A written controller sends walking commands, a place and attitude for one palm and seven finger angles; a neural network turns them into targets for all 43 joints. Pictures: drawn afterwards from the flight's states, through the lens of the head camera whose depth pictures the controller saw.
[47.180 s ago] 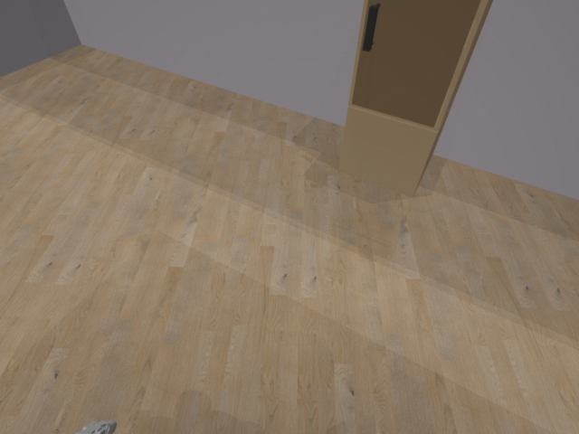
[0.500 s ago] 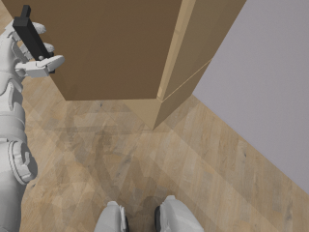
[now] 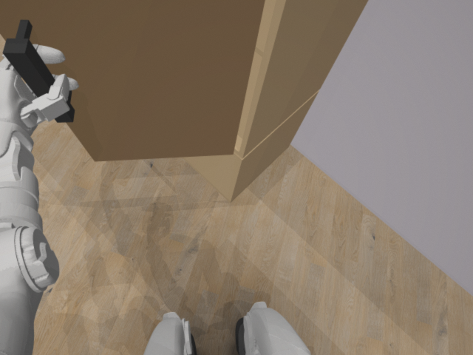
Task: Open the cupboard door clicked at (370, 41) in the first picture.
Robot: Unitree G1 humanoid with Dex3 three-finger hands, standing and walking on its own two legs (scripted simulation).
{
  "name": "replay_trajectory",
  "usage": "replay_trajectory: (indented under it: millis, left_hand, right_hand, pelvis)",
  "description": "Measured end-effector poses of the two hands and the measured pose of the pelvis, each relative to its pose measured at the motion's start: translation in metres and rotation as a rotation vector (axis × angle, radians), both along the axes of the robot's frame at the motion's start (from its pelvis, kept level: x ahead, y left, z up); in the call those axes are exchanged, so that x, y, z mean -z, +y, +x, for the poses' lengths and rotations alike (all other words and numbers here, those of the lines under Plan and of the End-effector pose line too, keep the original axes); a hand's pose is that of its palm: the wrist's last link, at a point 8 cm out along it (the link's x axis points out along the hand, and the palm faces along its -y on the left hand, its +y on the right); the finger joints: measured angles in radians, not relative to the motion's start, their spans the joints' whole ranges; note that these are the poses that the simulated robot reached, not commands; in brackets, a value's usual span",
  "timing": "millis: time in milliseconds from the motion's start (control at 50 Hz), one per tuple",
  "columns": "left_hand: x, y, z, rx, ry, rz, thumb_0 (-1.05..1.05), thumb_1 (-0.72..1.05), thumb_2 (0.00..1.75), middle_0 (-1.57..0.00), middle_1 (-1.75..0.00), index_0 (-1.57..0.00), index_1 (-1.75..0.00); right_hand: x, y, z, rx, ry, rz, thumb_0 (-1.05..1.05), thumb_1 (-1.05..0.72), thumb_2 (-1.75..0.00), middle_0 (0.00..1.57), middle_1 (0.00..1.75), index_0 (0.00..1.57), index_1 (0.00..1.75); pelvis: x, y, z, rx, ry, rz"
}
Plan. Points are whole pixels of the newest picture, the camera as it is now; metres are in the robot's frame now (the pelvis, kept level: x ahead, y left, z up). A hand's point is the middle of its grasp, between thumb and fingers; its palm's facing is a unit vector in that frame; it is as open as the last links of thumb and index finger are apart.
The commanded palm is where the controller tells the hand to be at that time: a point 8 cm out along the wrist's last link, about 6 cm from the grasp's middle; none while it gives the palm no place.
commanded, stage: pull the door open along its arc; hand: left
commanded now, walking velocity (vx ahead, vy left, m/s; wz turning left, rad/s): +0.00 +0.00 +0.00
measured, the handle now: (47, 75) +0.55 +0.25 +0.07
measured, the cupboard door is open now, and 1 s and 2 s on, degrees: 50 95 97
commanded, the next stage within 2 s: open thumb and fingers to let go in 0.76 s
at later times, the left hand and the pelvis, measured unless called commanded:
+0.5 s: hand (90, 176) +0.38 +0.17 +0.07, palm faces +0.30 -0.95 +0.08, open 6.2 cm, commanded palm +0.31 +0.22 +0.07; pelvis +0.01 +0.00 +0.02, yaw +1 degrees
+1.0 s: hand (158, 231) +0.30 +0.08 +0.07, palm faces +0.45 -0.89 -0.02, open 6.5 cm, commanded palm +0.25 +0.13 +0.07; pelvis +0.00 -0.05 +0.02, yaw +5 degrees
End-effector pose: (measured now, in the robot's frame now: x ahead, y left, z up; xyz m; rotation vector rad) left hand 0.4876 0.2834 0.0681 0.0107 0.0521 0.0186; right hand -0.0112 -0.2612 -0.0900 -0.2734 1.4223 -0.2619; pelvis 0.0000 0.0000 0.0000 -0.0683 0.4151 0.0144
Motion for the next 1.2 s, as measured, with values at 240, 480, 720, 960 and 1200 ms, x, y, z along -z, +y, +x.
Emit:
replay_trajectory:
  millis: [240,480,720,960,1200]
  left_hand:
    - [0.000,-0.008,-0.040,0.006,-0.014,0.003,0.00,0.68,0.74,-0.36,-1.35,-0.37,-1.34]
    - [0.003,-0.059,-0.139,-0.257,-0.075,-0.081,0.02,0.64,0.72,-0.34,-1.35,-0.38,-1.35]
    - [-0.003,-0.133,-0.218,-0.354,-0.032,-0.013,0.01,0.63,0.68,-0.36,-1.34,-0.38,-1.34]
    - [-0.002,-0.162,-0.235,-0.457,-0.057,0.008,0.01,0.62,0.75,-0.34,-1.33,-0.35,-1.33]
    - [-0.001,-0.158,-0.230,-0.412,-0.043,0.012,0.01,0.24,0.62,-0.34,-1.28,-0.35,-1.28]
  right_hand:
    - [-0.005,-0.001,0.033,0.003,-0.096,0.039,0.00,-0.91,-0.89,0.20,0.30,0.20,0.30]
    - [-0.009,0.015,0.131,-0.142,-0.378,0.132,0.00,-0.91,-0.89,0.20,0.30,0.20,0.30]
    - [-0.024,0.042,0.201,-0.261,-0.574,0.212,0.01,-0.91,-0.89,0.20,0.30,0.20,0.30]
    - [-0.009,0.013,0.197,-0.322,-0.547,0.187,0.01,-0.91,-0.89,0.20,0.30,0.20,0.30]
    - [0.001,-0.013,0.165,-0.263,-0.482,0.152,0.01,-0.91,-0.89,0.20,0.30,0.20,0.30]
  pelvis:
    - [-0.012,-0.002,0.010,0.013,-0.040,0.016]
    - [-0.019,-0.003,0.015,0.005,-0.103,0.039]
    - [-0.022,-0.022,0.011,-0.016,-0.199,0.070]
    - [-0.016,-0.047,0.006,-0.059,-0.198,0.090]
    - [-0.019,-0.054,-0.002,-0.059,-0.203,0.100]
